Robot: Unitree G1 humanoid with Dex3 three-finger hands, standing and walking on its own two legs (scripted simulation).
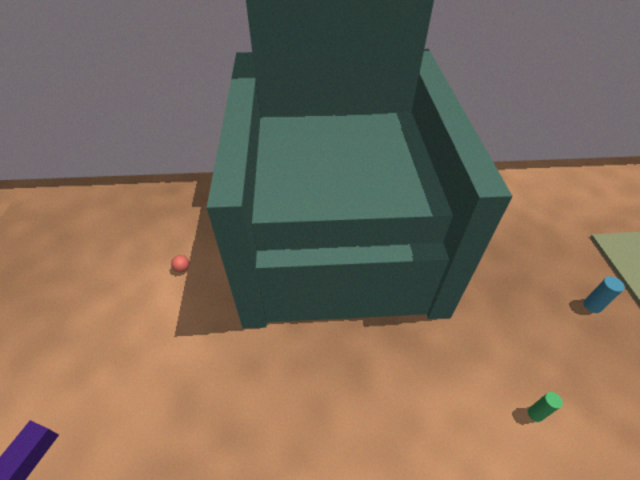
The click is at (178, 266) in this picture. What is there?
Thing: free ball
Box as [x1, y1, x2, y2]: [171, 255, 189, 271]
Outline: 175,256 171,261 173,269 176,271 185,270 189,264 188,259 182,255
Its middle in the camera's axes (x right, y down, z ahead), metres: -0.56 +0.10 +1.53
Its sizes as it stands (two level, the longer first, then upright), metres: 0.069 0.069 0.069
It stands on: the floor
